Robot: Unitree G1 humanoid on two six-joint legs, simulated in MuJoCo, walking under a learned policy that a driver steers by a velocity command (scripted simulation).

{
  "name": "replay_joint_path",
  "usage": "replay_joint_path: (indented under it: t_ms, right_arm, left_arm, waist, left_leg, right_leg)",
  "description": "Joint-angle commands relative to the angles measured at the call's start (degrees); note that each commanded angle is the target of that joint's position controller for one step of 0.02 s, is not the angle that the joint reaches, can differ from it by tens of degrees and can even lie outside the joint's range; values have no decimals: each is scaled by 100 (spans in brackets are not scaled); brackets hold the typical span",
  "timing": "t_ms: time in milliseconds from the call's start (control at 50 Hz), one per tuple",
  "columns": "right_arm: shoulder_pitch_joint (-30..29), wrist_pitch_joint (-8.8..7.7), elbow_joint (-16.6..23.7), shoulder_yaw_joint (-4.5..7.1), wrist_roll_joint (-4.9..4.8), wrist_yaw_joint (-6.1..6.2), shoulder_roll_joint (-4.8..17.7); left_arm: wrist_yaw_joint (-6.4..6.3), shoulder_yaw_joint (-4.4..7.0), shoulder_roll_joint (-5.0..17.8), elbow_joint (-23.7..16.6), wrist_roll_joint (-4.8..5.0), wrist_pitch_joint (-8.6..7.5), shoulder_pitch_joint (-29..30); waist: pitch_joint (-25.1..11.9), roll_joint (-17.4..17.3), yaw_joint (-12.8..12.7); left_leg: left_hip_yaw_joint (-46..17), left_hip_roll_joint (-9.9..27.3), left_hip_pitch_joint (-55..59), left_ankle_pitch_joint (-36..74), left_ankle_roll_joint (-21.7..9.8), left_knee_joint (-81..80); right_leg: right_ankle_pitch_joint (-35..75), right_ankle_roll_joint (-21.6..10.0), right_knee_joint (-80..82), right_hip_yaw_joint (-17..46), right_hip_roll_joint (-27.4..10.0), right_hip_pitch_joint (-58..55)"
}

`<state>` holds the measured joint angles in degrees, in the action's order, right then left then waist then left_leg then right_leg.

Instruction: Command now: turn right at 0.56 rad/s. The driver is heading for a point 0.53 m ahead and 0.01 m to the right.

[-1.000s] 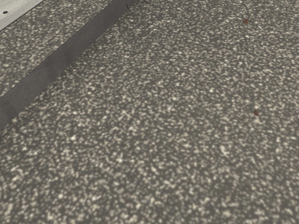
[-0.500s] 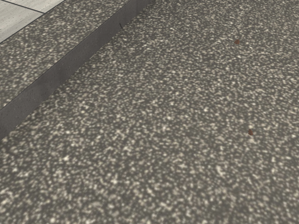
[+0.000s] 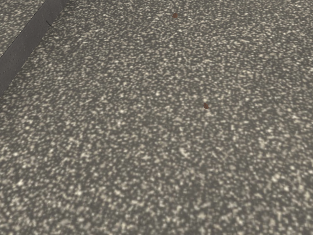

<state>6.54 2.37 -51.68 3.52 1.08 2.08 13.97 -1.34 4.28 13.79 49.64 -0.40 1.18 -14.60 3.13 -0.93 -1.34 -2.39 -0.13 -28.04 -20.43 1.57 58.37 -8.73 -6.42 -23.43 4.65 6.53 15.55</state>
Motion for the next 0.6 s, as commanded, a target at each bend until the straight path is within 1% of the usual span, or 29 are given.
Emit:
replay_joint_path:
  t_ms: [20,40,60,80,100,140,200,240,260,280,300,320,340,360,380,400,420,440,480,540,600]
  right_arm:
    - [-9,-5,376,97,-4,18,491]
    - [-60,-5,425,98,-6,18,508]
    - [-69,-19,466,95,19,-3,531]
    - [-131,-39,517,94,46,-31,553]
    - [-199,-65,577,92,67,-57,577]
    - [-285,-141,677,82,68,-90,612]
    - [-286,-283,800,41,48,-118,604]
    - [-73,-360,837,18,-6,-107,616]
    - [220,-390,798,9,-53,-81,601]
    - [747,-414,668,4,-101,-31,550]
    - [1272,-442,539,61,-91,63,750]
    - [1456,-473,560,146,-45,153,1243]
    - [1060,-476,756,216,97,167,1695]
    - [829,-487,719,214,154,126,1451]
    - [636,-534,763,121,81,49,1068]
    - [546,-591,782,73,57,-25,894]
    - [643,-641,752,52,49,-57,836]
    - [843,-693,675,36,53,-90,779]
    - [1281,-770,493,53,49,-168,783]
    - [1691,-806,322,66,8,-222,764]
    - [1892,-799,178,47,-21,-234,722]
  left_arm:
    - [-14,214,886,-226,-15,-15,-389]
    - [-9,225,919,-249,-26,-5,-384]
    - [1,239,945,-256,-30,3,-431]
    - [17,250,971,-277,-46,11,-425]
    - [37,262,1005,-305,-66,15,-384]
    - [76,286,1062,-345,-96,4,-339]
    - [130,322,1131,-371,-113,-35,-303]
    - [183,337,1137,-433,-119,-50,-130]
    - [208,340,1118,-505,-113,-42,102]
    - [210,338,1071,-605,-95,-19,424]
    - [180,307,898,-691,-79,-40,581]
    - [161,190,402,-699,-10,-96,202]
    - [155,147,428,-853,-68,-160,319]
    - [211,168,762,-912,-205,-202,519]
    - [299,183,811,-803,-216,-235,368]
    - [367,175,784,-650,-211,-245,126]
    - [422,170,760,-545,-242,-240,-9]
    - [458,151,731,-550,-244,-237,44]
    - [479,97,635,-660,-222,-233,407]
    - [500,27,574,-853,-224,-234,1036]
    - [569,-118,373,-1069,-232,-255,1687]
  waist:
    - [-514,663,-65]
    - [-499,690,-85]
    - [-598,677,-109]
    - [-584,718,-136]
    - [-512,795,-146]
    - [-408,810,-157]
    - [-362,722,-130]
    - [-345,742,15]
    - [-317,734,219]
    - [-244,631,579]
    - [-167,330,831]
    - [-418,-912,661]
    - [-221,-953,495]
    - [171,-424,242]
    - [262,-315,102]
    - [258,-369,13]
    - [212,-509,20]
    - [201,-568,82]
    - [275,-481,236]
    - [321,-525,438]
    - [301,-637,555]
  left_leg:
    - [-132,-4,-628,13,87,-319]
    - [-146,-28,-593,-14,96,-433]
    - [-151,-32,-496,-44,103,-562]
    - [-139,-45,-436,-83,105,-681]
    - [-125,-68,-402,-135,105,-800]
    - [-133,-112,-293,-235,76,-1054]
    - [-163,-208,104,-399,-47,-1545]
    - [-161,-321,749,-512,-182,-2061]
    - [-134,-381,1404,-452,-277,-2559]
    - [-26,-396,2360,39,-374,-3460]
    - [-123,-140,3417,185,-443,-4101]
    - [-1580,1284,3939,-1226,-568,-4725]
    - [-3482,2351,3421,-2384,-1045,-5296]
    - [-3394,2348,2720,-2586,-1264,-5250]
    - [-2889,1964,2480,-2281,-1192,-5266]
    - [-2239,1568,2443,-1641,-1060,-5271]
    - [-1751,1319,2385,-1098,-1004,-5283]
    - [-1427,1198,2390,-622,-1004,-5278]
    - [-1073,1140,2589,176,-1062,-5240]
    - [-710,1123,2887,1213,-1117,-5173]
    - [-305,1044,2776,2317,-1100,-5045]
  right_leg:
    - [820,-575,663,1877,-1501,-1114]
    - [616,-583,690,1975,-1487,-1064]
    - [-241,-625,823,2116,-1438,-1021]
    - [-1227,-690,1006,2297,-1391,-922]
    - [-1890,-746,1156,2479,-1372,-812]
    - [-2401,-814,1276,2732,-1363,-687]
    - [-2534,-827,1201,2923,-1291,-485]
    - [-2608,-739,1113,3003,-1175,-58]
    - [-2634,-607,1033,2934,-1027,406]
    - [-2753,-357,842,2719,-738,1064]
    - [-2998,30,277,2261,-323,1974]
    - [-2955,295,-1694,1130,233,2526]
    - [-2237,382,-2705,540,464,3250]
    - [-1556,359,-3189,577,-211,3218]
    - [-1169,408,-3331,579,-302,3014]
    - [-861,501,-3483,501,-296,2849]
    - [-652,558,-3667,383,-299,2718]
    - [-477,577,-3757,346,-336,2701]
    - [-250,592,-3684,311,-371,2933]
    - [-62,652,-3040,72,-468,3069]
    - [106,670,-1983,-661,-698,2479]
